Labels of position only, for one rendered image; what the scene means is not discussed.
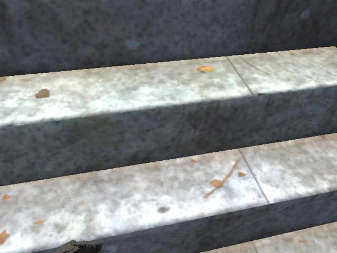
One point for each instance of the robot left hand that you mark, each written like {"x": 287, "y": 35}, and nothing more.
{"x": 80, "y": 247}

